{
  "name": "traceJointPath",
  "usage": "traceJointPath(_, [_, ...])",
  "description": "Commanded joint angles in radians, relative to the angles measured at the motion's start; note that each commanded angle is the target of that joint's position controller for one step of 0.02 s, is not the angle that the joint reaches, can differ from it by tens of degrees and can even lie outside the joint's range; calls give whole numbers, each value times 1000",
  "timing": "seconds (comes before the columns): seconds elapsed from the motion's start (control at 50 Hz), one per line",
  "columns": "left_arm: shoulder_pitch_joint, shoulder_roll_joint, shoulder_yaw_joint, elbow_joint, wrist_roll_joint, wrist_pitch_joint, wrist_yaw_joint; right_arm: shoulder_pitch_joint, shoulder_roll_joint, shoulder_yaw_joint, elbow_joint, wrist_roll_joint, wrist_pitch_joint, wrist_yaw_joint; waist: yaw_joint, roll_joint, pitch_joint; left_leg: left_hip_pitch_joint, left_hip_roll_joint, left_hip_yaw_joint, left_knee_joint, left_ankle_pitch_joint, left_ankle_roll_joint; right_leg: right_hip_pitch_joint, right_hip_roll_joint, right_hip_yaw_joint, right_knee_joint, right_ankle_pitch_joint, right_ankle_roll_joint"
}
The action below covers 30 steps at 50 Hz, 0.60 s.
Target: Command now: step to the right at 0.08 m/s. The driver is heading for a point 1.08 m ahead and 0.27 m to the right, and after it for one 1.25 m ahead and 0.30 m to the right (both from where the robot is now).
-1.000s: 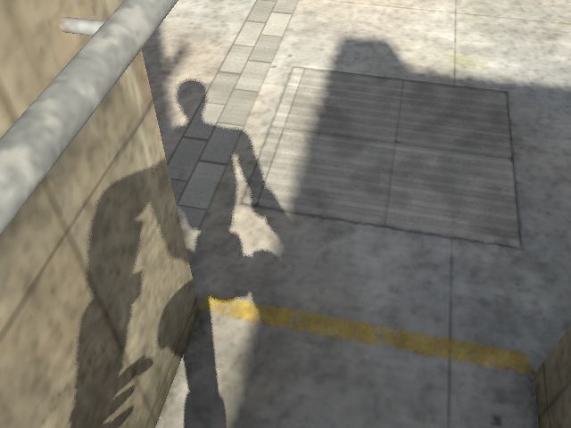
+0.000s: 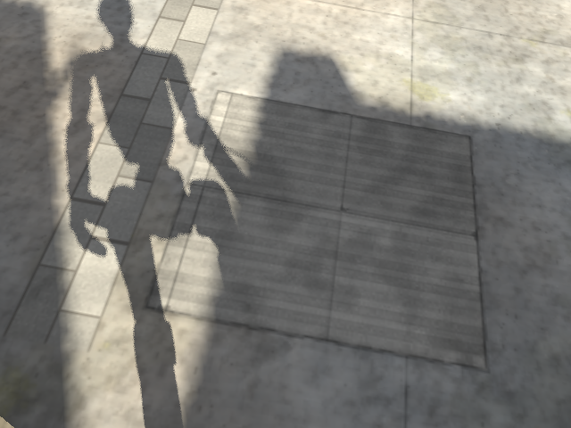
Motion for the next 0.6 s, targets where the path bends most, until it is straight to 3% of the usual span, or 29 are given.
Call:
traceJointPath(0.02, [248,-5,-11,51,-22,6,-27,-126,-119,-10,-61,-19,11,11,154,319,-212,-50,145,66,-81,759,104,243,-44,-109,-134,179,2])
traceJointPath(0.04, [158,72,2,17,-22,8,-64,-147,-230,-53,-75,5,15,34,149,470,-296,-119,137,-32,-285,-487,70,252,-110,-140,-110,177,-12])
traceJointPath(0.06, [83,96,9,-8,-34,29,-79,-284,-229,-54,-116,5,25,30,164,513,-167,-244,152,-18,-388,-543,23,258,-130,-149,-146,233,7])
traceJointPath(0.08, [61,85,0,-8,-43,43,-90,-294,-237,-56,-127,3,25,29,156,507,-131,-285,177,-17,-433,-563,24,283,-165,-148,-217,273,11])
traceJointPath(0.12, [20,69,-10,-14,-27,26,-88,-148,-232,-59,-94,3,7,20,106,287,-96,-102,224,2,-425,-486,41,204,-191,-168,-359,272,-6])
traceJointPath(0.14, [-11,64,-13,-14,-16,23,-82,-113,-235,-63,-86,4,2,18,83,243,-95,-20,247,20,-410,-473,44,178,-190,-198,-388,220,-12])
traceJointPath(0.16, [-23,47,-21,-35,-9,16,-75,-91,-240,-68,-95,16,1,13,70,197,-69,52,292,19,-406,-480,49,130,-193,-197,-438,203,-24])
traceJointPath(0.18, [-40,39,-16,-41,-1,6,-65,-82,-243,-73,-100,29,3,8,64,167,-72,139,327,16,-399,-454,48,106,-203,-209,-472,138,-42])
traceJointPath(0.2, [-75,28,-17,-66,-1,-7,-57,-58,-245,-75,-104,22,13,0,44,143,-63,197,351,37,-374,-424,48,87,-208,-207,-511,105,-55])
traceJointPath(0.22, [-96,46,-10,-53,-7,-15,-54,-54,-233,-65,-96,8,18,4,38,119,-81,248,343,64,-328,-410,49,101,-192,-240,-531,58,-77])
traceJointPath(0.24, [-57,32,-15,-40,4,-23,-51,-35,-214,-61,-112,7,15,6,31,118,-110,274,330,92,-237,-397,42,135,-169,-273,-564,115,-92])
traceJointPath(0.26, [-5,31,-8,-14,5,-29,-39,-116,-200,-49,-133,7,19,9,80,71,-107,252,282,144,-126,-358,19,214,-151,-303,-620,113,-110])
traceJointPath(0.28, [121,58,5,51,13,-42,-28,-148,-166,-32,-156,-6,24,7,125,-73,-126,210,198,211,106,-181,-2,335,-80,-316,-667,74,-116])
traceJointPath(0.3, [275,151,28,89,37,-58,-18,-219,-146,-7,-214,-16,18,9,182,-241,-96,-5,106,250,462,9,-18,459,-136,-57,-764,-121,-151])
traceJointPath(0.32, [291,254,61,97,13,-70,-10,-331,-59,28,-324,-28,-3,9,191,-432,-35,-494,-41,150,717,-331,-62,654,-275,382,-949,-255,-237])
traceJointPath(0.34, [305,287,75,93,-12,-81,10,-394,-77,29,-316,-53,-7,6,195,-210,-53,-610,-29,-1,824,-348,-52,725,-320,450,-973,-137,-232])
traceJointPath(0.36, [286,295,81,87,-21,-83,17,-371,-106,24,-307,-58,-11,9,168,-100,-83,-625,6,-53,862,-275,-52,753,-313,416,-911,-6,-230])
traceJointPath(0.38, [279,274,80,90,-24,-83,19,-326,-129,21,-293,-55,-15,10,133,8,-127,-598,37,-65,817,-221,-44,770,-313,387,-880,24,-233])
traceJointPath(0.4, [274,240,72,70,-33,-80,23,-340,-145,16,-286,-51,-16,9,123,50,-114,-567,63,-67,769,-181,-41,732,-304,342,-885,33,-213])
traceJointPath(0.42, [257,200,62,66,-36,-81,22,-333,-135,20,-279,-49,-8,13,108,36,-117,-530,64,-69,723,-153,-45,711,-280,312,-910,18,-205])
traceJointPath(0.44, [294,192,68,64,-47,-87,24,-346,-91,32,-281,-47,5,19,118,4,-109,-537,54,-48,697,-159,-48,728,-268,281,-928,49,-202])
traceJointPath(0.46, [309,201,75,72,-34,-85,18,-383,-110,27,-292,-36,2,16,121,5,-94,-546,51,-48,649,-124,-50,719,-252,257,-925,100,-196])
traceJointPath(0.48, [328,183,81,62,-37,-83,29,-395,-79,31,-287,-24,0,14,128,-27,-88,-578,52,-37,590,-124,-54,742,-241,232,-935,174,-198])
traceJointPath(0.52, [345,178,89,51,-40,-84,30,-506,-70,33,-319,-10,-8,17,143,-27,-57,-556,28,-11,455,-62,-73,715,-231,217,-946,304,-224])
traceJointPath(0.54, [320,156,77,29,-28,-91,28,-572,-74,39,-331,-16,-12,21,158,-40,-47,-500,20,-17,387,2,-83,674,-216,219,-978,324,-236])
traceJointPath(0.56, [278,179,83,22,-22,-95,20,-586,-58,49,-362,-16,-14,31,148,-97,-29,-404,2,21,293,82,-86,592,-173,167,-1028,364,-231])
traceJointPath(0.58, [265,199,93,18,-23,-100,18,-546,-72,47,-347,-26,-17,34,152,-146,-45,-302,-18,38,228,127,-58,578,-169,143,-1036,437,-216])
traceJointPath(0.6, [258,205,93,17,-22,-102,9,-483,-95,35,-322,-13,-19,28,130,-140,-37,-213,-27,38,197,142,-40,553,-169,122,-1008,543,-190])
